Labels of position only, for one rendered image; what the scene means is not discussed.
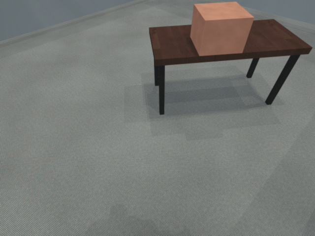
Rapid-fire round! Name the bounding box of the table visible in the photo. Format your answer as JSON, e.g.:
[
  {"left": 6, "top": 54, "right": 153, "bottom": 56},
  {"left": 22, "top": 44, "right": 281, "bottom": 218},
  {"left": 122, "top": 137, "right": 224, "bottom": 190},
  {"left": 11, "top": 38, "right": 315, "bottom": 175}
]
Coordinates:
[{"left": 149, "top": 19, "right": 312, "bottom": 115}]

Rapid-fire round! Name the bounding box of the carton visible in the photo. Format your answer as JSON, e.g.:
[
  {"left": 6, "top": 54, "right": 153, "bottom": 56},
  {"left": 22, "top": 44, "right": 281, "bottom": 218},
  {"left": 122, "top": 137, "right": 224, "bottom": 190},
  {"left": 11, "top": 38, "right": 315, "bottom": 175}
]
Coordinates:
[{"left": 190, "top": 1, "right": 254, "bottom": 56}]

